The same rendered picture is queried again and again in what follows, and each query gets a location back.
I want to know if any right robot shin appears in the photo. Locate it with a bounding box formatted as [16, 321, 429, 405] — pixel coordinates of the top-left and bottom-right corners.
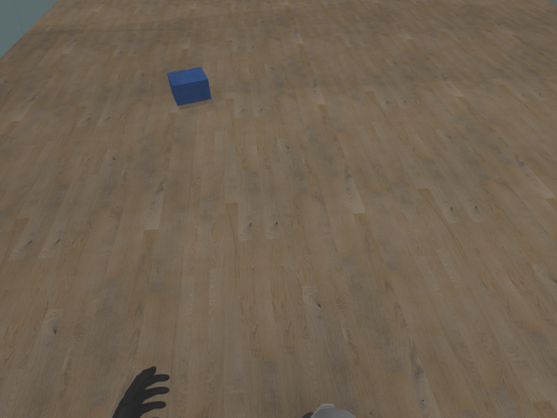
[313, 404, 335, 415]

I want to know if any carton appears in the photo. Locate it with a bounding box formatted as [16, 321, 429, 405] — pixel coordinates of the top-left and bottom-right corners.
[167, 67, 211, 106]

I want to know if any robot left hand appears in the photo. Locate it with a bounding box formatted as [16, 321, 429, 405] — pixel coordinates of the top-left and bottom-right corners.
[112, 367, 170, 418]

